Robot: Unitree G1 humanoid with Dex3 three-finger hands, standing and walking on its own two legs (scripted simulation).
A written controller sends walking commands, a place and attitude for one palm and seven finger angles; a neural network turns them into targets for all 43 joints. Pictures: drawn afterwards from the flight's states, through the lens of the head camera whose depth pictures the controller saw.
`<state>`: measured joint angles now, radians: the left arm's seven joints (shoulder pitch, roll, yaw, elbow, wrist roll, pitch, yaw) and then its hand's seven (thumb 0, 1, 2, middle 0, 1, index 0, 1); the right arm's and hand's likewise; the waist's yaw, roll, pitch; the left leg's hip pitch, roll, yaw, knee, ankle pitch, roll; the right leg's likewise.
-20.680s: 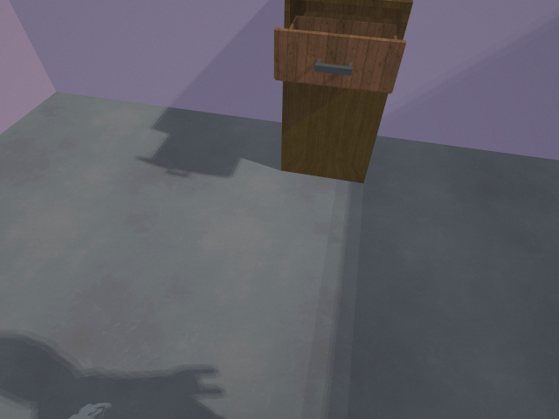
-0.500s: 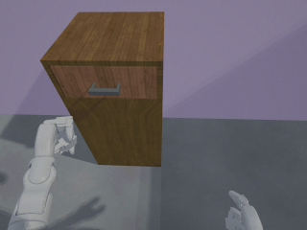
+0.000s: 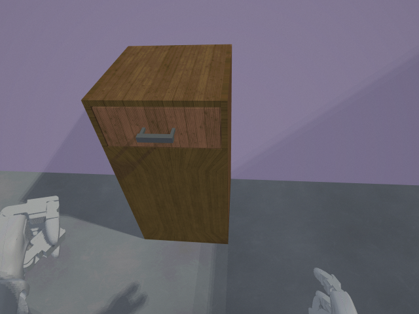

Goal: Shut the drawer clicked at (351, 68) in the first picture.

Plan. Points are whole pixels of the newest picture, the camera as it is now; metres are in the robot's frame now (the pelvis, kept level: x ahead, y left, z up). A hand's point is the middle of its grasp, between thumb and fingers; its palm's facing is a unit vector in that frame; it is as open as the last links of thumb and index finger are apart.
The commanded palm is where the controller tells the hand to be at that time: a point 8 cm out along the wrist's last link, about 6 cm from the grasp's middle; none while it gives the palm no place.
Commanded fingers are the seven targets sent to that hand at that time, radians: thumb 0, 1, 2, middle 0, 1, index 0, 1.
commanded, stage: draw the hand back to the body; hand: left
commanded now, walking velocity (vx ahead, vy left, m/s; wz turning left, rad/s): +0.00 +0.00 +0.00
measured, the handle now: (156, 134) +0.63 +0.26 -0.02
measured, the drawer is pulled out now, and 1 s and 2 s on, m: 0.00 0.00 0.00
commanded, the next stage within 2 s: step back with the hand held close in 0.16 s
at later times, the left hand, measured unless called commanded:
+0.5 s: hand (55, 229) +0.19 +0.25 +0.15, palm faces +0.36 -0.81 -0.46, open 3.3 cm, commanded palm +0.12 +0.29 +0.17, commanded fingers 0.00 0.90 0.90 -1.40 -1.60 -1.40 -1.60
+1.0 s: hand (17, 274) +0.12 +0.27 +0.15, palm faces +0.37 -0.81 -0.45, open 3.3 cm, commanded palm +0.06 +0.31 +0.17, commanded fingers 0.00 0.90 0.90 -1.40 -1.60 -1.40 -1.60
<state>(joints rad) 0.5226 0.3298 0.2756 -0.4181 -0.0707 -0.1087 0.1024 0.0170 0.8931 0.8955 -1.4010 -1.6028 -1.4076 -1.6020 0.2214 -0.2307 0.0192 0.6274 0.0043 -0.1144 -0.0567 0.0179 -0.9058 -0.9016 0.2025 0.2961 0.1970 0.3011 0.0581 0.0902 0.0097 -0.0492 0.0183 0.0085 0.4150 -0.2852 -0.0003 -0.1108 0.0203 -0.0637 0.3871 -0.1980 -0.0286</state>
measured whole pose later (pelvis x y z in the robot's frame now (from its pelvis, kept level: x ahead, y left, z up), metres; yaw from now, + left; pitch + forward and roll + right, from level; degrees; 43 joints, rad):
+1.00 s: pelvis -0.07 +0.03 -0.01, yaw +0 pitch +1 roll -1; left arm 0.61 0.36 0.36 -0.56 -0.01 -0.23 0.14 0.02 0.89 0.90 -1.40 -1.60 -1.41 -1.60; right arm 0.19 -0.21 0.00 0.54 0.00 -0.06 -0.07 0.02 -0.90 -0.90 0.20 0.30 0.20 0.30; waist 0.01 0.01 0.02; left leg -0.36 -0.02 0.03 0.60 -0.26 0.05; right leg -0.39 -0.02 -0.04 0.50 -0.13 0.01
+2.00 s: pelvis -0.21 +0.03 -0.01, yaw -2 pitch +1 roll -2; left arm 0.64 0.42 0.40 -0.54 -0.06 -0.25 0.14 0.01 0.89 0.89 -1.41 -1.60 -1.41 -1.60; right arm 0.25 -0.23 -0.01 0.63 0.00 -0.09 -0.10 0.02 -0.91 -0.90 0.20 0.30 0.20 0.30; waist -0.01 -0.03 -0.04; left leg -0.40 -0.02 0.00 0.50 -0.12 0.05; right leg -0.19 0.04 0.04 0.52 -0.36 0.01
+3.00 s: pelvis -0.27 +0.02 -0.01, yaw +0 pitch -1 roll -1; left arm 0.33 0.23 0.03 1.00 0.01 0.03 0.03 0.01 0.91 0.89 -0.94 -1.19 -0.95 -1.16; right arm 0.29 -0.18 0.01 1.01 -0.03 0.02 -0.01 0.01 -0.91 -0.90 0.20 0.30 0.19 0.30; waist 0.00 -0.03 0.06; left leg -0.31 -0.01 -0.02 0.50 -0.17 0.01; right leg -0.22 0.03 -0.11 0.48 -0.25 -0.06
